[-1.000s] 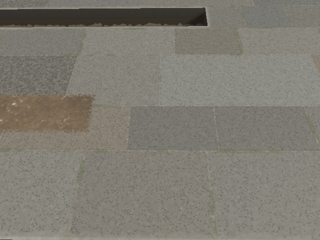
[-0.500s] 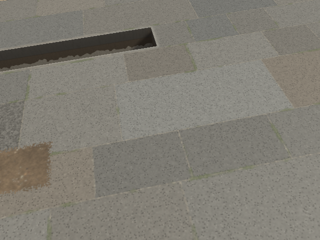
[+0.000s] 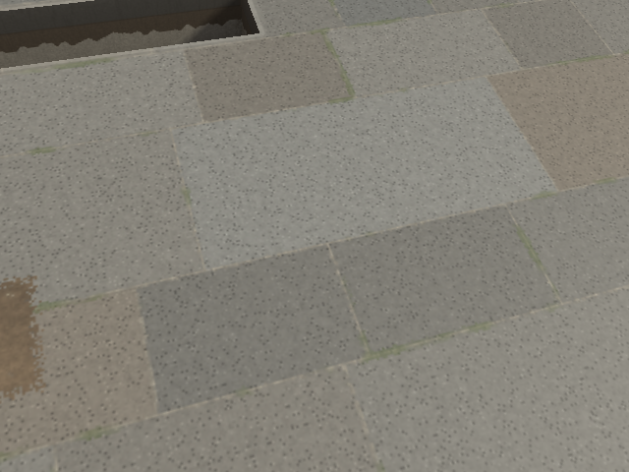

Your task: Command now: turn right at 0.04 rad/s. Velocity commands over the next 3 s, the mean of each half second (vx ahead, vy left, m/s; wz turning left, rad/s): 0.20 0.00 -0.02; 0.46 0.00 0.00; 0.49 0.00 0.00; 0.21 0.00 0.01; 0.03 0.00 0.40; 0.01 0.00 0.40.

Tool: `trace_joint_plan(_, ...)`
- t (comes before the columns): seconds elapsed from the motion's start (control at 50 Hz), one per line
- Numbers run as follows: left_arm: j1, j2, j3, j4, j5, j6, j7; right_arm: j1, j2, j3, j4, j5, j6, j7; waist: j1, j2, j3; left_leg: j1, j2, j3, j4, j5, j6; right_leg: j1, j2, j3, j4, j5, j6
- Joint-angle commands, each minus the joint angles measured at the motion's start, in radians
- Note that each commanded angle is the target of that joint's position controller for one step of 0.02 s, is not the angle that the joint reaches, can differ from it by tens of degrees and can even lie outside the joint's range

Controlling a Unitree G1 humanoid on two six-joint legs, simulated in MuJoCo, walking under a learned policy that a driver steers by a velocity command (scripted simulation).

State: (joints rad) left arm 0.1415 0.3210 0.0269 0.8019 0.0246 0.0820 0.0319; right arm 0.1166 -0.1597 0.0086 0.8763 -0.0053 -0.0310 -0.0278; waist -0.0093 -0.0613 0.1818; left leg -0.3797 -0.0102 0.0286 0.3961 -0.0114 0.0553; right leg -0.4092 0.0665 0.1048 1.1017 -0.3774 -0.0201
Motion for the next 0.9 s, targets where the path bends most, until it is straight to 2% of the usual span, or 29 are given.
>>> trace_joint_plan(0.02,0.066,0.076,0.032,-0.032,0.022,0.030,0.007,0.169,-0.267,-0.092,0.037,0.015,-0.039,0.004,0.005,0.130,-0.209,0.265,0.275,-0.327,-0.260,-0.073,0.174,-0.143,-0.023,0.041,0.134,0.061,-0.012)
trace_joint_plan(0.04,0.044,0.065,0.032,-0.046,0.030,0.034,0.000,0.195,-0.213,-0.081,0.052,0.006,-0.031,0.006,0.001,0.139,-0.225,0.298,0.269,-0.333,-0.266,-0.117,0.182,-0.188,-0.007,0.034,0.206,0.062,-0.010)
trace_joint_plan(0.08,0.013,0.055,0.031,-0.067,0.035,0.035,-0.009,0.213,-0.190,-0.073,0.061,0.000,-0.027,0.000,0.018,0.099,-0.207,0.287,0.272,-0.322,-0.288,-0.195,0.174,-0.248,0.003,0.052,0.225,0.100,0.001)
trace_joint_plan(0.1,0.015,0.040,0.023,-0.089,0.036,0.034,-0.008,0.166,-0.160,-0.064,0.060,-0.004,-0.010,-0.003,0.061,0.080,-0.197,0.239,0.241,-0.300,-0.254,-0.257,0.138,-0.225,-0.018,0.112,0.089,0.165,0.022)
trace_joint_plan(0.16,0.010,0.053,0.017,-0.118,0.033,0.054,-0.006,0.215,-0.225,-0.076,0.078,-0.016,0.025,-0.001,0.051,0.157,-0.183,0.208,0.254,-0.337,-0.280,-0.444,0.150,-0.250,0.017,0.107,0.080,0.225,0.052)
trace_joint_plan(0.18,0.043,0.013,0.008,-0.110,0.002,0.051,-0.015,0.175,-0.189,-0.046,0.018,-0.012,0.064,-0.011,0.046,0.156,-0.226,0.197,0.235,-0.332,-0.285,-0.572,0.176,-0.227,0.021,0.021,0.030,0.072,0.082)
trace_joint_plan(0.22,-0.029,0.024,0.001,-0.156,-0.011,0.051,-0.011,0.247,-0.225,-0.049,0.023,-0.024,0.101,-0.012,-0.008,0.191,-0.165,0.180,0.256,-0.374,-0.325,-0.679,0.210,-0.254,0.014,-0.018,0.019,0.051,0.104)
trace_joint_plan(0.24,-0.031,0.026,-0.003,-0.159,-0.012,0.046,-0.005,0.285,-0.231,-0.047,0.034,-0.026,0.106,-0.015,-0.025,0.196,-0.156,0.209,0.261,-0.380,-0.332,-0.695,0.215,-0.271,0.004,-0.032,0.009,0.051,0.106)
trace_joint_plan(0.26,-0.041,0.053,0.005,-0.158,-0.014,0.044,-0.004,0.290,-0.269,-0.061,0.040,-0.018,0.103,-0.024,-0.036,0.190,-0.133,0.246,0.263,-0.391,-0.317,-0.699,0.214,-0.318,-0.003,-0.045,0.000,0.052,0.103)
trace_joint_plan(0.28,-0.052,0.056,0.003,-0.164,-0.013,0.038,-0.003,0.313,-0.275,-0.063,0.043,-0.015,0.101,-0.030,-0.054,0.189,-0.125,0.275,0.262,-0.393,-0.305,-0.688,0.212,-0.341,-0.006,-0.048,-0.018,0.054,0.104)
trace_joint_plan(0.34,-0.088,0.045,-0.001,-0.184,-0.012,0.028,-0.009,0.337,-0.265,-0.063,0.050,-0.022,0.093,-0.036,-0.078,0.208,-0.129,0.335,0.251,-0.374,-0.268,-0.603,0.202,-0.361,-0.011,-0.061,-0.046,0.073,0.103)
trace_joint_plan(0.44,-0.062,0.015,-0.016,-0.208,-0.016,0.014,-0.021,0.257,-0.258,-0.064,0.012,-0.024,0.075,-0.049,-0.055,0.212,-0.130,0.268,0.235,-0.363,-0.224,-0.617,0.191,-0.283,-0.031,-0.087,-0.186,0.077,0.083)
trace_joint_plan(0.48,-0.029,0.000,-0.027,-0.217,-0.023,0.009,-0.020,0.212,-0.265,-0.064,-0.006,-0.018,0.074,-0.048,-0.034,0.225,-0.143,0.204,0.211,-0.345,-0.199,-0.647,0.163,-0.175,-0.048,-0.099,-0.315,0.080,0.063)
trace_joint_plan(0.5,0.027,0.015,-0.018,-0.178,-0.022,-0.002,-0.038,0.183,-0.236,-0.055,-0.018,0.008,0.068,-0.045,-0.020,0.211,-0.129,0.089,0.150,-0.267,-0.199,-0.674,0.146,-0.047,-0.008,-0.207,-0.421,0.046,0.048)
trace_joint_plan(0.52,0.085,-0.008,-0.023,-0.157,-0.030,-0.007,-0.038,0.162,-0.248,-0.055,-0.019,0.015,0.068,-0.040,0.007,0.223,-0.120,0.003,0.116,-0.240,-0.166,-0.698,0.135,0.090,-0.009,-0.229,-0.550,0.079,0.027)
trace_joint_plan(0.54,0.153,-0.016,-0.025,-0.129,-0.026,-0.009,-0.035,0.151,-0.270,-0.064,-0.020,0.005,0.064,-0.030,0.029,0.249,-0.156,-0.094,0.174,-0.277,-0.142,-0.737,0.137,0.247,-0.053,-0.191,-0.633,0.146,-0.025)
trace_joint_plan(0.56,0.234,-0.010,-0.023,-0.087,-0.029,-0.011,-0.028,0.158,-0.250,-0.058,-0.016,0.000,0.068,-0.019,0.051,0.173,-0.194,-0.114,0.126,-0.239,-0.024,-0.768,0.115,0.350,-0.035,-0.195,-0.703,0.153,-0.026)
trace_joint_plan(0.58,0.313,0.010,-0.018,-0.051,-0.018,-0.016,-0.027,0.143,-0.209,-0.048,-0.020,-0.011,0.073,-0.006,0.077,0.060,-0.226,-0.164,0.066,-0.173,0.201,-0.746,0.078,0.425,-0.077,-0.134,-0.723,0.076,-0.003)
trace_joint_plan(0.6,0.360,0.054,-0.012,-0.048,0.000,-0.024,-0.027,0.105,-0.141,-0.030,-0.041,-0.021,0.080,0.007,0.089,-0.084,-0.209,-0.248,-0.008,-0.116,0.502,-0.627,0.030,0.426,-0.228,0.069,-0.804,-0.100,0.031)
trace_joint_plan(0.62,0.290,0.175,0.026,-0.063,0.030,-0.019,-0.002,0.152,-0.149,-0.030,-0.074,0.008,0.083,0.017,0.031,-0.141,-0.200,-0.405,-0.048,-0.126,0.670,-0.445,-0.007,0.383,-0.393,0.445,-0.944,-0.469,-0.049)
trace_joint_plan(0.64,0.225,0.156,0.027,-0.085,0.019,-0.026,0.002,0.161,-0.207,-0.040,-0.074,-0.008,0.083,0.008,0.003,-0.107,-0.137,-0.428,-0.019,-0.166,0.800,-0.332,-0.033,0.256,-0.442,0.586,-1.019,-0.572,-0.077)
trace_joint_plan(0.66,0.160,0.090,0.005,-0.095,0.006,-0.040,-0.003,0.147,-0.241,-0.051,-0.059,-0.016,0.074,0.004,-0.021,-0.084,-0.075,-0.414,0.004,-0.174,0.828,-0.256,-0.057,0.185,-0.388,0.486,-1.003,-0.426,-0.074)
trace_joint_plan(0.68,0.145,0.048,-0.008,-0.094,0.008,-0.054,-0.007,0.154,-0.249,-0.055,-0.035,-0.017,0.067,0.009,-0.028,-0.065,-0.091,-0.375,0.008,-0.163,0.828,-0.244,-0.071,0.170,-0.328,0.365,-0.985,-0.295,-0.063)
trace_joint_plan(0.7,0.184,0.020,-0.014,-0.074,0.017,-0.080,-0.013,0.164,-0.259,-0.060,-0.029,-0.032,0.060,0.025,-0.020,-0.052,-0.135,-0.341,-0.006,-0.099,0.833,-0.248,-0.074,0.194,-0.275,0.287,-0.990,-0.201,-0.069)
trace_joint_plan(0.72,0.223,0.012,-0.012,-0.047,0.016,-0.096,-0.012,0.146,-0.256,-0.065,-0.019,-0.037,0.061,0.039,-0.014,-0.052,-0.134,-0.341,0.002,-0.083,0.859,-0.212,-0.071,0.208,-0.257,0.248,-0.990,-0.147,-0.074)
trace_joint_plan(0.76,0.291,0.011,-0.006,-0.003,0.016,-0.112,-0.016,0.131,-0.222,-0.060,-0.009,-0.031,0.071,0.056,-0.001,-0.029,-0.143,-0.364,-0.003,-0.063,0.875,-0.189,-0.058,0.268,-0.236,0.214,-0.978,-0.099,-0.082)
trace_joint_plan(0.82,0.397,-0.011,-0.001,0.048,0.007,-0.133,-0.008,0.056,-0.207,-0.063,-0.026,-0.035,0.075,0.073,0.052,-0.018,-0.119,-0.491,-0.010,-0.054,0.860,-0.114,-0.053,0.393,-0.258,0.234,-0.979,-0.046,-0.096)
trace_joint_plan(0.88,0.469,-0.024,-0.002,0.096,-0.001,-0.150,0.005,-0.006,-0.198,-0.066,-0.032,-0.039,0.070,0.074,0.080,-0.032,-0.115,-0.568,-0.015,-0.056,0.833,-0.077,-0.060,0.478,-0.279,0.244,-0.984,-0.027,-0.101)
trace_joint_plan(0.9,0.479,-0.024,-0.002,0.116,-0.004,-0.153,0.002,-0.018,-0.197,-0.067,-0.034,-0.033,0.070,0.071,0.076,-0.031,-0.112,-0.579,-0.013,-0.064,0.822,-0.074,-0.060,0.485,-0.285,0.245,-0.989,-0.025,-0.105)
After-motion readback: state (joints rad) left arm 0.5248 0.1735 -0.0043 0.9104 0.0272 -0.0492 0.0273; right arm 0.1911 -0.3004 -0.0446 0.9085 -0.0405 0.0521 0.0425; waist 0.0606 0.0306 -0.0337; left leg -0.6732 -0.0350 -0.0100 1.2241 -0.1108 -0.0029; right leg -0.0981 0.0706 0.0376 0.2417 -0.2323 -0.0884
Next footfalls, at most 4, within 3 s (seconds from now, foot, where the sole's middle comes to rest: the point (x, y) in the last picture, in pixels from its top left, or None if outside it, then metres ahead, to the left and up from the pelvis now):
0.60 right None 0.20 -0.12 -0.77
1.34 left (273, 369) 0.57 0.05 -0.77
1.78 right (321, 250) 0.87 -0.06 -0.77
2.20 left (244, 285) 0.77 0.12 -0.77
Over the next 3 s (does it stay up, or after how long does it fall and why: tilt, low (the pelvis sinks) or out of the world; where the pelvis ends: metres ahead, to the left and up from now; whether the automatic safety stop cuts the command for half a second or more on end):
stays up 0.74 0.00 0.01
